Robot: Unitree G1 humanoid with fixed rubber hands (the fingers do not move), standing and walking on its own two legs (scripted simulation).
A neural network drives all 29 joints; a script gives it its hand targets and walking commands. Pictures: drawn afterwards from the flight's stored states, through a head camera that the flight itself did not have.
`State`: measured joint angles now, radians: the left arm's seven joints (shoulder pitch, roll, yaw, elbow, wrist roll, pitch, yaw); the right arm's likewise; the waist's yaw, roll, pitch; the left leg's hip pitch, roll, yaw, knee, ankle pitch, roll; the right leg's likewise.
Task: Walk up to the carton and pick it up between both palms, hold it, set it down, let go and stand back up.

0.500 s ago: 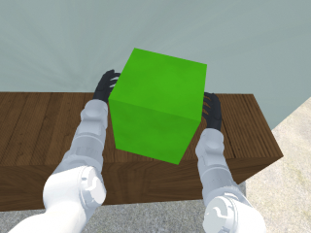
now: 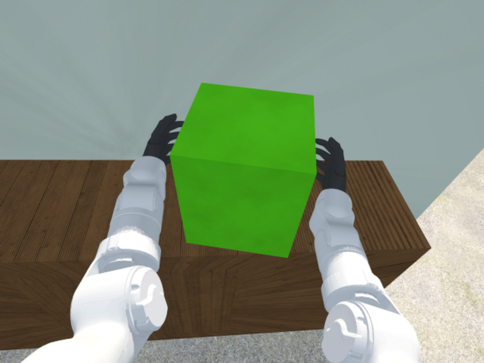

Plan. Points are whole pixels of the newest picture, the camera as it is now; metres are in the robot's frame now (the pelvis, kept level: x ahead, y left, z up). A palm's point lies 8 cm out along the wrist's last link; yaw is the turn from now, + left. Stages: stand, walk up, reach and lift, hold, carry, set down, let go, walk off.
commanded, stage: reach and lift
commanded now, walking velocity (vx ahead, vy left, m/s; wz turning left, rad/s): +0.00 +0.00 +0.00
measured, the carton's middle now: (246, 173) +0.45 +0.00 +0.05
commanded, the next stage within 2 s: none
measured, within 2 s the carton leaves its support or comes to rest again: neither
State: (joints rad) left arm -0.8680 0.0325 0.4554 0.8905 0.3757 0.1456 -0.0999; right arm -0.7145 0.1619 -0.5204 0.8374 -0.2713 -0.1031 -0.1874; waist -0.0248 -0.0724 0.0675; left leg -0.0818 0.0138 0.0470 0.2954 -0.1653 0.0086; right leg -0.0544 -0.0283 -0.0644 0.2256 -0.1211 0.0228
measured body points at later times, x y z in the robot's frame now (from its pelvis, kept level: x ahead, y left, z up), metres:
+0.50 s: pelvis +0.01 -0.01 +0.00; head +0.00 +0.03 +0.45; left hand +0.42 +0.13 +0.13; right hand +0.39 -0.17 +0.13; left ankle +0.00 +0.11 -0.75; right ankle +0.00 -0.13 -0.75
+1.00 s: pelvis -0.02 -0.01 +0.00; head -0.05 +0.03 +0.44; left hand +0.38 +0.14 +0.17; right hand +0.37 -0.16 +0.17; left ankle +0.00 +0.11 -0.75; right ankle +0.00 -0.13 -0.75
